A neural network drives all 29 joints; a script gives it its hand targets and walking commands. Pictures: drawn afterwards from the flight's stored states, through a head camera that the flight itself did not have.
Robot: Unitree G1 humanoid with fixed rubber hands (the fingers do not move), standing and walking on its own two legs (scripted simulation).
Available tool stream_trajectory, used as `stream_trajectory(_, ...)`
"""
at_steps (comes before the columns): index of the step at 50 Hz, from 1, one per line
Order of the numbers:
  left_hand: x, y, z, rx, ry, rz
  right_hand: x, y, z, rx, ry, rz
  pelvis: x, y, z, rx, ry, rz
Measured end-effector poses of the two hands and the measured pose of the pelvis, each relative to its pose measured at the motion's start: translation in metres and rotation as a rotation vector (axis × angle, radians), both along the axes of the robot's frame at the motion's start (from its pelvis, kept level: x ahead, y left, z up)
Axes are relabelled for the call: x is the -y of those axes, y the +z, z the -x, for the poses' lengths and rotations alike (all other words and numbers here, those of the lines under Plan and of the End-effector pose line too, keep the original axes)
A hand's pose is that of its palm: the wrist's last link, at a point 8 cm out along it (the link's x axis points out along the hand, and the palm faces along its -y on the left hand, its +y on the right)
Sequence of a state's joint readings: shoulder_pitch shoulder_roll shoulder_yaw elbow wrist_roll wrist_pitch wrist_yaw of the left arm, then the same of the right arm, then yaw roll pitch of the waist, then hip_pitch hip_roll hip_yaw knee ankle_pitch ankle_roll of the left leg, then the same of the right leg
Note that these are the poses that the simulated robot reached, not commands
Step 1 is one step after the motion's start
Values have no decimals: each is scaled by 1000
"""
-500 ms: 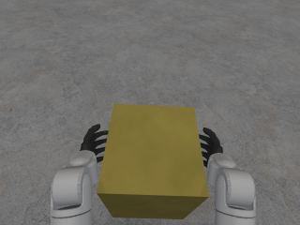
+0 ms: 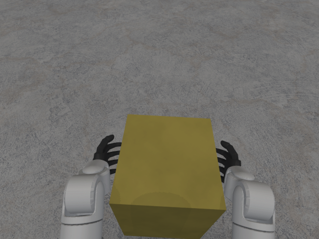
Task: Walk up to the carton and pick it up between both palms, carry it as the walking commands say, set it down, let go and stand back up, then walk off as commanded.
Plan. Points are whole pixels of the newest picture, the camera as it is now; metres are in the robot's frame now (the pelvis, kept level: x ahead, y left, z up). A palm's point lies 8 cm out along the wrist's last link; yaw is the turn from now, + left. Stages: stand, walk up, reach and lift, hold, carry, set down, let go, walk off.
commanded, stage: carry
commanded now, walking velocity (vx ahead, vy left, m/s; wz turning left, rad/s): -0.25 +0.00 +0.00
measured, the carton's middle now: (165, 180) +0.28 -0.01 -0.01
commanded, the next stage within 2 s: none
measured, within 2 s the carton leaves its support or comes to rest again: neither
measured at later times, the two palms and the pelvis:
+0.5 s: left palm (139, 96) +0.48 +0.06 +0.08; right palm (244, 107) +0.45 -0.22 +0.08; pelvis +0.19 -0.05 +0.00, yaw -4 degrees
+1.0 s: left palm (132, 105) +0.45 +0.08 +0.08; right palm (240, 115) +0.42 -0.21 +0.08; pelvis +0.16 -0.03 +0.00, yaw -4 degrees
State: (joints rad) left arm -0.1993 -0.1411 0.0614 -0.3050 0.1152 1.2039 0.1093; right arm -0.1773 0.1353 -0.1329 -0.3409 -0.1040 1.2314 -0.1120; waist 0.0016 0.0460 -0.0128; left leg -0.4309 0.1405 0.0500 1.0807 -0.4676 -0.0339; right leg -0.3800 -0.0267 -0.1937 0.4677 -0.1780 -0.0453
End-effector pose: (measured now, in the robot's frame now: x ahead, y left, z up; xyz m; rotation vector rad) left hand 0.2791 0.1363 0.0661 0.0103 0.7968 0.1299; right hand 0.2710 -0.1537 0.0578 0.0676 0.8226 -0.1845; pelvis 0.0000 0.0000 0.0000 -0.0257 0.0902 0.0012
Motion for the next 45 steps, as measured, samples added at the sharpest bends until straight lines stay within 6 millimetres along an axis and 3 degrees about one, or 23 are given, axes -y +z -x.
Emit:
stream_trajectory(5,2,11,-52,36,40,14,2,13,-62,36,41,14,13,8,-55,-2,-7,-6)
stream_trajectory(11,9,17,-126,123,28,71,9,32,-129,122,28,69,16,-2,-124,24,-42,-6)
stream_trajectory(14,19,17,-152,99,8,74,19,32,-150,99,6,68,21,1,-147,17,-54,-9)
stream_trajectory(20,51,21,-189,93,-38,48,50,26,-172,93,-41,41,38,0,-177,19,-63,-18)
stream_trajectory(26,73,16,-207,78,-75,27,72,20,-184,78,-73,30,51,-4,-196,9,-72,-31)
stream_trajectory(33,66,12,-218,78,-75,45,65,23,-196,78,-74,46,44,-4,-207,10,-90,-30)
stream_trajectory(40,62,19,-207,94,-31,25,61,21,-195,94,-34,22,50,-3,-197,17,-78,-26)
stream_trajectory(45,63,18,-191,82,-46,14,62,17,-176,82,-44,15,47,-3,-183,18,-73,-39)
